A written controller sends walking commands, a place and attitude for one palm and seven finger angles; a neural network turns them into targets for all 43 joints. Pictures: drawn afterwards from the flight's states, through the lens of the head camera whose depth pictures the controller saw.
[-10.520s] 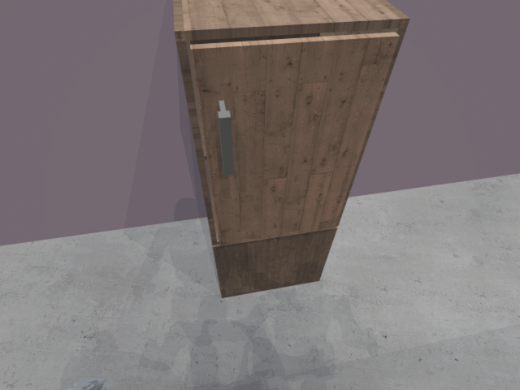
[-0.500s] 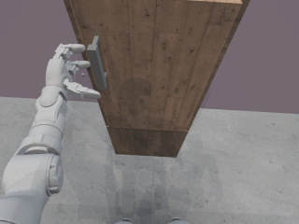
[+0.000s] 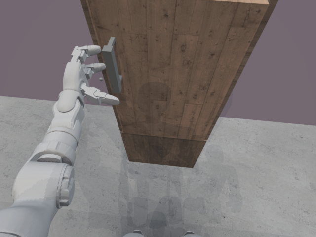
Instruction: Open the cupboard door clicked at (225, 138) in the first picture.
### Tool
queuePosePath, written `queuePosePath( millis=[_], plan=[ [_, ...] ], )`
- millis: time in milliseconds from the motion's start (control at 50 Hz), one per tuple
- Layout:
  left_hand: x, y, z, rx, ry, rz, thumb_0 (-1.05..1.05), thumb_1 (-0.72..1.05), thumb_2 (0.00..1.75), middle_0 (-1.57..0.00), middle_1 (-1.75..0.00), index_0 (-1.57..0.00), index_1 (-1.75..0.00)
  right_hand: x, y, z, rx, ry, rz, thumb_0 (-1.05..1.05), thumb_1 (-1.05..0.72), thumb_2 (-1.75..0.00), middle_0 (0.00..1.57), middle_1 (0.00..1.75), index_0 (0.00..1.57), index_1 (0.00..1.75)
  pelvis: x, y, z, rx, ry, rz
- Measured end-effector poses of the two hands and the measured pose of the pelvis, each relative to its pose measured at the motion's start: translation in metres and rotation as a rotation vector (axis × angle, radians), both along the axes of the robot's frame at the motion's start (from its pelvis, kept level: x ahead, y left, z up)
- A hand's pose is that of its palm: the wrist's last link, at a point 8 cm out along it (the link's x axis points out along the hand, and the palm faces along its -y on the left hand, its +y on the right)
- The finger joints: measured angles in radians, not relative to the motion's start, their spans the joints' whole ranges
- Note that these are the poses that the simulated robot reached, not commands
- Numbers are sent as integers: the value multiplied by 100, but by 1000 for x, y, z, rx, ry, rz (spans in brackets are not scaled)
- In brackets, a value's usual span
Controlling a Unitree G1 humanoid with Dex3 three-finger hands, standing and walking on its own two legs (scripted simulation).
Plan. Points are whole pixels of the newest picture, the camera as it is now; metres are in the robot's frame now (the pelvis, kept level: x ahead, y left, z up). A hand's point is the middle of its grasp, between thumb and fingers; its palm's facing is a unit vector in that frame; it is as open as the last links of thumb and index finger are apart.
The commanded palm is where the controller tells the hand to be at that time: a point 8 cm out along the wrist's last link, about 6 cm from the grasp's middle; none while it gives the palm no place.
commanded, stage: slide the fingers in behind the handle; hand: left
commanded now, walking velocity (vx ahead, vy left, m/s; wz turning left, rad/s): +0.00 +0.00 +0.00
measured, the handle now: (114, 66) +0.52 +0.13 +0.11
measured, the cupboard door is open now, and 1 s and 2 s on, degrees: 0 0 0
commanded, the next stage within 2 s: move the hooked fingers beside the handle in 0.10 s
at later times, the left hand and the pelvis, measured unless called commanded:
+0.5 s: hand (99, 78) +0.47 +0.16 +0.11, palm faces +0.00 -1.00 -0.03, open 14.8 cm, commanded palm +0.45 +0.18 +0.11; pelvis +0.00 +0.00 +0.00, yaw -1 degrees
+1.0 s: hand (97, 78) +0.47 +0.17 +0.11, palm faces -0.04 -1.00 +0.00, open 14.7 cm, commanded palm +0.45 +0.20 +0.11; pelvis +0.00 +0.00 +0.00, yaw -3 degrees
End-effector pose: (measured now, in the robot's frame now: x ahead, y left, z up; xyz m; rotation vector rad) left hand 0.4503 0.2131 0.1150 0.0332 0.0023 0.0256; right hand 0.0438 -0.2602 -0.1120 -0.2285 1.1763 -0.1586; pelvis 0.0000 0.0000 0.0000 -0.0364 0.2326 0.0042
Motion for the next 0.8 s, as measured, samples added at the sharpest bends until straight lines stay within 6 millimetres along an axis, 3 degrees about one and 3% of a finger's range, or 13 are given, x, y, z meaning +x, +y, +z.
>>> queuePosePath(
  millis=[800],
  plan=[
    [4, 8, -1, -16, -4, -44, -2, -50, 30, -17, -115, -14, -116, -19, -1, 6, -20, 15, -76, 1, -90, -90, 20, 30, 20, 30, 0, 1, 2, 1, -3, -36]
  ],
)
